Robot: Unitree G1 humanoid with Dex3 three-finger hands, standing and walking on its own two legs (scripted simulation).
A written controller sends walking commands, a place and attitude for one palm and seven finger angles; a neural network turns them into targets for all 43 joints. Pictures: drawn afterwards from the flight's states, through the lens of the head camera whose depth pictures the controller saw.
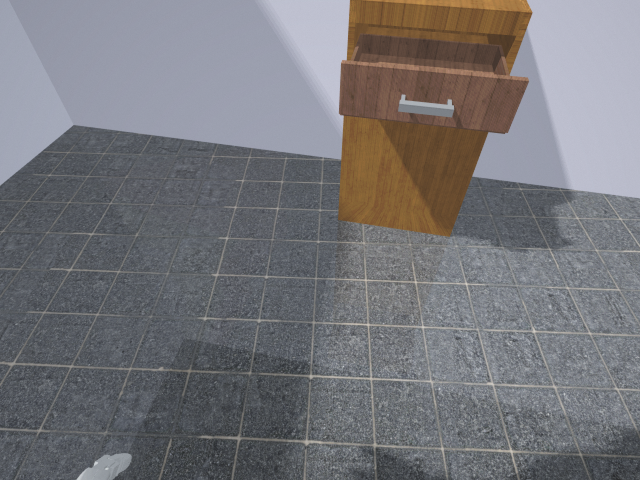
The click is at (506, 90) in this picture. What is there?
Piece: drawer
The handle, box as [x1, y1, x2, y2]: [398, 95, 453, 116]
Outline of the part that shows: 399,102 398,111 443,116 451,116 453,111 453,105 451,104 451,100 449,99 447,100 447,104 445,105 408,101 404,99 405,95 402,95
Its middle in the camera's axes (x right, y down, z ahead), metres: +0.26 -0.34 +0.97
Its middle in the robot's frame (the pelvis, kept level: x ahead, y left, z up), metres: +0.97 -0.22 -0.01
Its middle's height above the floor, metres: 0.76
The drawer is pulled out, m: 0.28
